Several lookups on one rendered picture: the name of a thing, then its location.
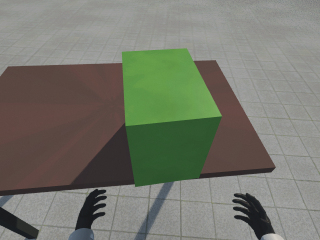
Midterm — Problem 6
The robot left forearm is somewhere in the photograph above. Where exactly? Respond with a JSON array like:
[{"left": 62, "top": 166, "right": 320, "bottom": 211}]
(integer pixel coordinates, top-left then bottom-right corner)
[{"left": 68, "top": 228, "right": 94, "bottom": 240}]

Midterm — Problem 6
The table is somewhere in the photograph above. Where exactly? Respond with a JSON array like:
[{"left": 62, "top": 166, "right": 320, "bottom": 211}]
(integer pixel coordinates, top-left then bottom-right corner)
[{"left": 0, "top": 60, "right": 276, "bottom": 239}]

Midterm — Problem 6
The robot right hand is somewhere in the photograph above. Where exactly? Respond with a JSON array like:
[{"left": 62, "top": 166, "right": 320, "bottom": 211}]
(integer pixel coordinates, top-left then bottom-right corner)
[{"left": 232, "top": 193, "right": 276, "bottom": 240}]

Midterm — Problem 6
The robot left hand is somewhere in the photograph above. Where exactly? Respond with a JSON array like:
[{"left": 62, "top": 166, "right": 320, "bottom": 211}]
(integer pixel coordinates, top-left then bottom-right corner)
[{"left": 75, "top": 189, "right": 107, "bottom": 230}]

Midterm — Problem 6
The carton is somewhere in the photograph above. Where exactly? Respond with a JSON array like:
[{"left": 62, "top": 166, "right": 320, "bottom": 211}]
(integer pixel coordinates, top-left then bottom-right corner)
[{"left": 122, "top": 48, "right": 222, "bottom": 187}]

